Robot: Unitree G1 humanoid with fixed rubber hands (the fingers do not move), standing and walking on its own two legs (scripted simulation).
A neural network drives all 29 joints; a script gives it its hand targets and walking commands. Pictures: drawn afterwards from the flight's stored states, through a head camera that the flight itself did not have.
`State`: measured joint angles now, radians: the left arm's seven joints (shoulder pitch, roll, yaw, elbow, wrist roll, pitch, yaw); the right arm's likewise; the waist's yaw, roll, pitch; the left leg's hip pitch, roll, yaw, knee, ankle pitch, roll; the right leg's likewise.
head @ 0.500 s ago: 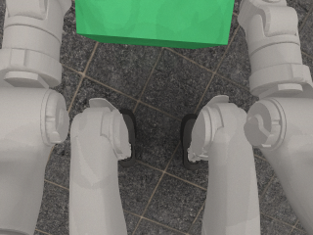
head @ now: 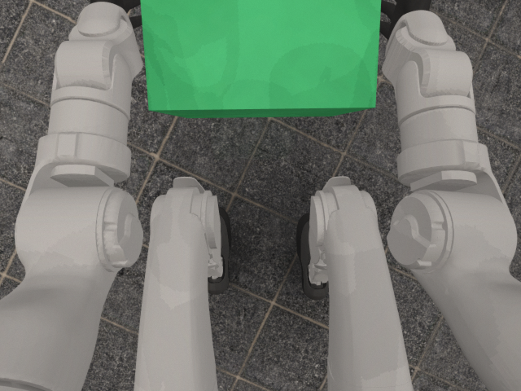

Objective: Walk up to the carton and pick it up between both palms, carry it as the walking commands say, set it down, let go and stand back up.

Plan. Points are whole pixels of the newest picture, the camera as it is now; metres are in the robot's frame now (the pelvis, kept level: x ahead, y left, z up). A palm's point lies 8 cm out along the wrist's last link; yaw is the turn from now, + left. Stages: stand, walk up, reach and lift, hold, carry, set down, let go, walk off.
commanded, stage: reach and lift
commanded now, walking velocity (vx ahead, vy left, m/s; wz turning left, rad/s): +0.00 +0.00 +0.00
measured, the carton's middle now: (259, 3) +0.60 +0.01 -0.13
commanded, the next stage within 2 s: none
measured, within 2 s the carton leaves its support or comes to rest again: neither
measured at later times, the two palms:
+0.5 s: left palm (80, 0) +0.51 +0.17 +0.02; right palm (456, 17) +0.50 -0.16 +0.02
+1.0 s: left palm out of the picture +0.48 +0.19 +0.08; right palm out of the picture +0.51 -0.15 +0.11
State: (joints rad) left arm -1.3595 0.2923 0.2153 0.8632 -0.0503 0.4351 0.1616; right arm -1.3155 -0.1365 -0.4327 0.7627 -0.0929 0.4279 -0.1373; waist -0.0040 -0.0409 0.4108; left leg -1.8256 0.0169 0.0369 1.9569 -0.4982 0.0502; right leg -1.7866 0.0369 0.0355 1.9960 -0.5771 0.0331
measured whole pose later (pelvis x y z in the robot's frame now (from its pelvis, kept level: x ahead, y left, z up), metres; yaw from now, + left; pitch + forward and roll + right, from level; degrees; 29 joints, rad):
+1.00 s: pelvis +0.09 +0.00 +0.15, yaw -1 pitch +35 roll -1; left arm -0.69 0.09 0.28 0.77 0.13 0.41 0.06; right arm -0.79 0.03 -0.44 0.82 -0.26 0.36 -0.05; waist 0.00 -0.04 -0.27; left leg -1.54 -0.01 0.01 1.44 -0.51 0.02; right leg -1.50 0.07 0.08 1.46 -0.56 0.04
